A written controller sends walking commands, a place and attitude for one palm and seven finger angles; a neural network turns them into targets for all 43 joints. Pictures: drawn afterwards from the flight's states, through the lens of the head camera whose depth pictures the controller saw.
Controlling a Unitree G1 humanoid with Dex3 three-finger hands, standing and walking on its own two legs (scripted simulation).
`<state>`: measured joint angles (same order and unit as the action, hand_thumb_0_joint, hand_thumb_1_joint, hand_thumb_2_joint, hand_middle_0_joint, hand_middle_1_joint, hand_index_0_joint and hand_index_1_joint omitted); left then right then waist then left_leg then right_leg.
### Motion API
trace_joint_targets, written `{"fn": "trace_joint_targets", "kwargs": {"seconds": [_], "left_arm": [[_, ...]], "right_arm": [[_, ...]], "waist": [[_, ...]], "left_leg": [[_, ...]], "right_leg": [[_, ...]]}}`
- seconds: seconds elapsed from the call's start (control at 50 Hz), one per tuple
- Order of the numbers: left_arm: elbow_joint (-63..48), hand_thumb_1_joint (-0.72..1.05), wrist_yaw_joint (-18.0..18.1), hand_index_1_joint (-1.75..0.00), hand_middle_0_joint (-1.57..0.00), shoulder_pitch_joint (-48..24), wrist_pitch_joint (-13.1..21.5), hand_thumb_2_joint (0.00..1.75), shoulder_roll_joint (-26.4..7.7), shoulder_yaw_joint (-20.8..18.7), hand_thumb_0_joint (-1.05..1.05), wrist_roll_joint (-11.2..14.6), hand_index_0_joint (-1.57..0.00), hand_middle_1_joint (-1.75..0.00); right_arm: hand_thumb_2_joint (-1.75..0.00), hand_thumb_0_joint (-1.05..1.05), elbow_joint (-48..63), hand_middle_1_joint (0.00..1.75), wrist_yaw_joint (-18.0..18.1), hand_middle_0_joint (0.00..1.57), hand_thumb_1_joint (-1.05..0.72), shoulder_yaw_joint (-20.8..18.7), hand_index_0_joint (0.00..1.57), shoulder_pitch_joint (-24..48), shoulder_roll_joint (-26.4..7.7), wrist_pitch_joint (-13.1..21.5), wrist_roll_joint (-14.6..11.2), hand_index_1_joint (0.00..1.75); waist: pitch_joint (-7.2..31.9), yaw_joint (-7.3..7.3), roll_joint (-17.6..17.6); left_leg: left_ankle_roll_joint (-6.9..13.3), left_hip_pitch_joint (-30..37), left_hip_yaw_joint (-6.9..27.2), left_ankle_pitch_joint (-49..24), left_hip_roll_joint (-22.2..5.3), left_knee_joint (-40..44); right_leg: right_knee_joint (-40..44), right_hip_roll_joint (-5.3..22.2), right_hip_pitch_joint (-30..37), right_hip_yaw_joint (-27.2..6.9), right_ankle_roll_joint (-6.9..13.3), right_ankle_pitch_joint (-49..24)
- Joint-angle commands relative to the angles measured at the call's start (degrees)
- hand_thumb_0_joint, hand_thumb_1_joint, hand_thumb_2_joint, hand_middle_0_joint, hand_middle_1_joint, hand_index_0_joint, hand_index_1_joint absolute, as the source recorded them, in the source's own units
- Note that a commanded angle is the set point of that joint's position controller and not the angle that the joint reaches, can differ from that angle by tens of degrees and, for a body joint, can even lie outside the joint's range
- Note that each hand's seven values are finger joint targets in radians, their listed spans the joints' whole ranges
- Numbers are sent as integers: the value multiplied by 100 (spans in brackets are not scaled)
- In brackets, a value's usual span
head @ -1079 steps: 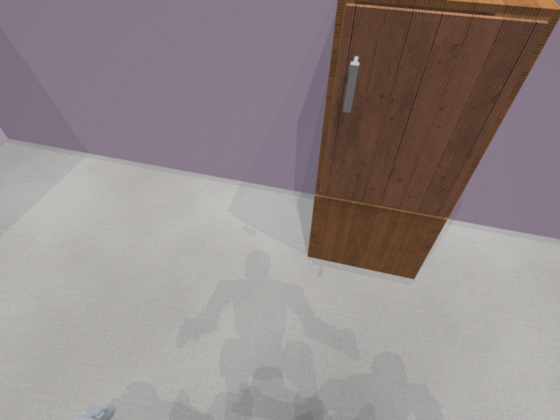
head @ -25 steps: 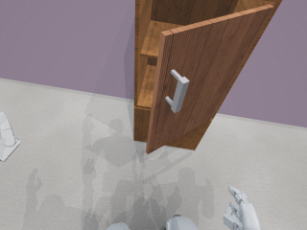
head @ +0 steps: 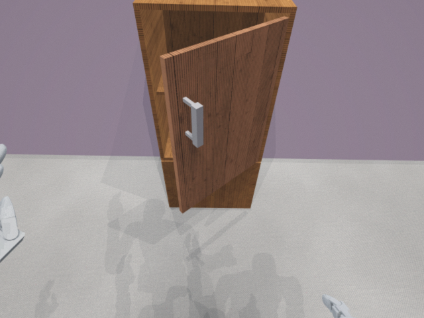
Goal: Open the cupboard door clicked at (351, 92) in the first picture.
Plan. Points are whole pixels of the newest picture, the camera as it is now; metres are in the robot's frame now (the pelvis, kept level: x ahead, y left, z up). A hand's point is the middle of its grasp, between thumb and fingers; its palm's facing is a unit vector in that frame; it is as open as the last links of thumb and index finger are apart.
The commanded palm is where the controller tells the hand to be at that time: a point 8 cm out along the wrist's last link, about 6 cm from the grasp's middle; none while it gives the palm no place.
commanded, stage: stop stepping back and stand still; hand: left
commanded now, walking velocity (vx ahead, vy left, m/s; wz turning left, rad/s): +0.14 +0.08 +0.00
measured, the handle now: (192, 122) +0.56 +0.09 +0.07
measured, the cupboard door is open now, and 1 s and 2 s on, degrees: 41 41 41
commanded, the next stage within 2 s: let the arm hang, fingers relaxed in 0.78 s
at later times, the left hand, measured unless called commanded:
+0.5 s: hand out of the picture +0.12 +0.30 +0.16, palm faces +0.47 -0.76 -0.45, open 7.4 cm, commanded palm +0.07 +0.33 +0.18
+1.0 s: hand out of the picture +0.12 +0.31 -0.01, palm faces +0.21 -0.86 -0.47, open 7.4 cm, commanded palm none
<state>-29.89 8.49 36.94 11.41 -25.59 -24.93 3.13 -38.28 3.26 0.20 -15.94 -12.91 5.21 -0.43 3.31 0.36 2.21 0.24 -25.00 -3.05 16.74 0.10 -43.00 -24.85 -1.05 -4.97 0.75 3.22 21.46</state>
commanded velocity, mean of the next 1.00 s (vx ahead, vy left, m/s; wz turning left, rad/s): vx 0.00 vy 0.00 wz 0.00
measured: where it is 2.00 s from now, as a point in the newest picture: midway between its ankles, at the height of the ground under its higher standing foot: outside the picture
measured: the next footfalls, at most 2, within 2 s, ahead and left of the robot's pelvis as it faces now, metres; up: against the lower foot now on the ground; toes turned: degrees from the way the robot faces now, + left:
left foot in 0.08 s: +0.05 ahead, +0.12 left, +0.00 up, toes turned +4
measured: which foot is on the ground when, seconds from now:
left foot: up 0.00-0.06, down 0.08-1.00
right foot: down 0.00-1.00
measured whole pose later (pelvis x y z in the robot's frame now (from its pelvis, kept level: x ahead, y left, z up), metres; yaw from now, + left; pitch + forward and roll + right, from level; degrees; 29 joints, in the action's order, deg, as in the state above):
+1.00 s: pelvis -0.08 +0.04 -0.01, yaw +3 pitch +0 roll +0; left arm 11.8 1.9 15.9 1.5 -20.9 -10.1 -1.2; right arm -45.6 0.6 -0.5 -6.5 -17.7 4.7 0.9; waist 0.5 -0.5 -3.2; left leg 4.5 -22.8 -2.8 6.9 3.1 -29.5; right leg -34.6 -0.1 -14.4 0.9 0.4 20.4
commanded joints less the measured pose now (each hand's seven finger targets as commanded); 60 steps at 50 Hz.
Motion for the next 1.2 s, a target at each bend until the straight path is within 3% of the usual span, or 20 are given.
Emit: {"fn": "trace_joint_targets", "kwargs": {"seconds": [0.0,0.04,0.08,0.12,0.14,0.2,0.28,0.38,0.48,0.6,0.7,0.84,0.86,0.9,0.96,1.02,1.06,1.1,1.12,1.18], "left_arm": [[-462,90,172,-30,-20,-1163,321,90,-917,-540,0,-69,-20,-30],[-338,90,160,-30,-20,-1149,318,90,-768,-382,0,-70,-20,-30],[-578,90,150,-30,-20,-1120,392,90,-830,-411,0,-74,-20,-30],[-594,90,144,-30,-20,-841,392,90,-899,-501,0,-129,-20,-30],[-827,90,118,-30,-20,-845,409,90,-931,-498,0,-137,-20,-30],[-1070,90,97,-30,-20,-817,469,90,-1061,-653,0,-103,-20,-30],[-960,90,124,-30,-20,-593,501,90,-936,-680,0,-47,-20,-30],[-590,90,97,-30,-20,-896,458,90,-767,-499,0,-62,-20,-30],[-455,90,100,-30,-20,-1205,353,90,-602,-270,0,-156,-20,-30],[-998,90,129,-30,-20,-769,279,90,-852,-491,0,-175,-20,-30],[-837,90,130,-30,-20,-622,274,90,-830,-549,0,-103,-20,-30],[-495,90,108,-30,-20,-1212,296,90,-656,-273,0,-138,-20,-30],[3960,90,-692,-30,-20,-1283,-643,90,401,1822,0,-555,-20,-30],[4093,90,-805,-30,-20,-1174,-1159,90,410,1729,0,-494,-20,-30],[4898,90,-835,-30,-20,-1367,-1116,90,304,1815,0,-519,-20,-30],[5938,90,-832,-30,-20,-1709,-1076,90,-20,1888,0,-525,-20,-30],[6549,90,-823,-30,-20,-2099,-1083,90,-18,2045,0,-488,-20,-30],[6944,90,-766,-30,-20,-2597,-1117,90,16,2167,0,-454,-20,-30],[7160,90,-746,-30,-20,-2709,-1127,90,153,2231,0,-428,-20,-30],[7951,90,-726,-30,-20,-2255,-1129,90,509,2366,0,-354,-20,-30]], "right_arm": [[-90,0,887,30,141,20,-90,-209,20,907,-598,413,-4,30],[-90,0,890,30,152,20,-90,-271,20,765,-672,406,7,30],[-90,0,1014,30,126,20,-90,-336,20,691,-810,364,-47,30],[-90,0,1059,30,116,20,-90,-272,20,700,-700,308,-26,30],[-90,0,1100,30,97,20,-90,-221,20,774,-670,278,-8,30],[-90,0,1161,30,56,20,-90,-272,20,843,-664,294,-5,30],[-90,0,1188,30,48,20,-90,-256,20,794,-570,319,31,30],[-90,0,1167,30,156,20,-90,-185,20,817,-614,387,71,30],[-90,0,1121,30,247,20,-90,-139,20,848,-627,557,62,30],[-90,0,1151,30,205,20,-90,-146,20,935,-585,673,121,30],[-90,0,1021,30,162,20,-90,-193,20,926,-535,569,148,30],[-90,0,1004,30,248,20,-90,-147,20,979,-599,579,89,30],[-90,0,-550,30,-284,20,-90,-444,20,1028,-1725,600,57,30],[-90,0,-398,30,-252,20,-90,-420,20,636,-1335,71,20,30],[-90,0,-453,30,-247,20,-90,-312,20,817,-1326,-55,168,30],[-90,0,-650,30,-297,20,-90,-329,20,1030,-1402,-191,163,30],[-90,0,-884,30,-320,20,-90,-277,20,1041,-1185,-331,147,30],[-90,0,-1120,30,-306,20,-90,-259,20,782,-995,-495,166,30],[-90,0,-1278,30,-300,20,-90,-230,20,657,-824,-543,176,30],[-90,0,-1623,30,-252,20,-90,-100,20,401,-557,-554,173,30]], "waist": [[-89,-77,262],[-19,-111,226],[275,-76,-220],[220,-57,-539],[161,-49,-761],[-185,-68,-322],[-312,-102,-328],[-504,-104,-848],[-306,-18,-950],[210,49,-759],[-22,-41,-216],[-376,-55,-973],[-771,-355,-1121],[-176,-151,-878],[267,-18,-86],[298,77,576],[-54,-83,680],[-322,-277,357],[-409,-342,-155],[-445,-259,-1208]], "left_leg": [[159,552,-114,-403,18,1007],[296,1362,18,-1421,-34,1648],[505,1973,447,-2885,-476,1537],[549,1975,555,-3570,-584,1243],[475,1622,583,-3417,-566,1312],[214,1021,555,-1459,-401,1368],[78,1237,419,-473,-170,1208],[177,1392,1004,82,-637,2344],[227,767,1364,1527,-898,3442],[37,1005,987,1014,-545,3189],[-29,1737,606,-144,-230,1838],[53,1512,1086,339,-613,2787],[330,458,1587,-1361,-847,1887],[461,905,1310,-2504,-1001,1950],[731,679,1834,-1469,-1082,2252],[519,543,1507,-948,-770,2102],[240,934,995,-515,-287,1615],[78,1549,641,-339,-40,891],[55,1650,598,-406,-64,831],[164,1511,1135,-950,-427,1794]], "right_leg": [[90,1412,-101,-702,-35,-4522],[-257,1053,-402,-540,-379,-4242],[-695,607,-663,-352,-717,-3896],[-491,430,-879,-320,-698,-3540],[-337,420,-700,-292,-609,-3125],[489,597,-709,-662,-278,-1623],[1009,974,-1182,-1205,76,-734],[698,202,-1290,-492,-244,-108],[84,-74,-391,-71,-376,-226],[477,-8,-106,-80,-277,-308],[1366,514,-1283,-780,-27,50],[806,90,-1132,-328,-303,-162],[-452,342,-1477,30,-159,-850],[-926,266,-1262,-164,-219,-205],[-1175,201,-887,-288,-158,169],[-301,445,-462,-506,-21,-434],[468,871,-1167,-992,250,-52],[980,1195,-1951,-1184,529,426],[975,1204,-2086,-1172,563,443],[438,648,-1524,-708,214,-43]]}}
